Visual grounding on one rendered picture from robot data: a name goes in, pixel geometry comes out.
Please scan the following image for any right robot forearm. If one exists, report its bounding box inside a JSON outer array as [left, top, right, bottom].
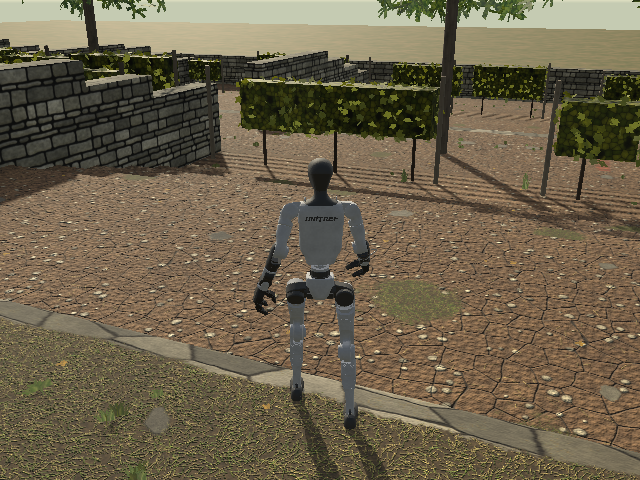
[[357, 239, 370, 266]]

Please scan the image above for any robot left hand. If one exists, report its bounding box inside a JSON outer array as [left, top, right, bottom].
[[253, 283, 276, 315]]

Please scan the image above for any left robot upper arm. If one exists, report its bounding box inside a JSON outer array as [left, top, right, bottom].
[[272, 202, 300, 259]]

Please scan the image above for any humanoid robot torso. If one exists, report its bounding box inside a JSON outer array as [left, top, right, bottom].
[[297, 196, 344, 300]]

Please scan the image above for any robot head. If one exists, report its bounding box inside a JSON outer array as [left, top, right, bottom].
[[303, 158, 338, 206]]

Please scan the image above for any left robot forearm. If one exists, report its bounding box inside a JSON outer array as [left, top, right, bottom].
[[257, 243, 281, 291]]

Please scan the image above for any robot right hand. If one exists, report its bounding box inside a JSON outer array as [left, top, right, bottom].
[[346, 259, 370, 277]]

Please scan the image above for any right robot upper arm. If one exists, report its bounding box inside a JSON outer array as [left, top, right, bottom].
[[341, 201, 368, 254]]

